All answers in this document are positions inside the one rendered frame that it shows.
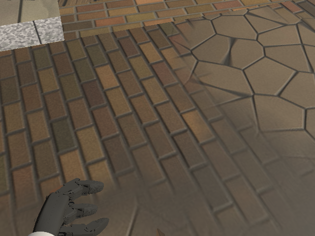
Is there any robot left hand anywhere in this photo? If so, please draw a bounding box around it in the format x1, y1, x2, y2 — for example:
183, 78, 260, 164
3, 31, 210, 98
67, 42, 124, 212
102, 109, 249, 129
32, 178, 109, 236

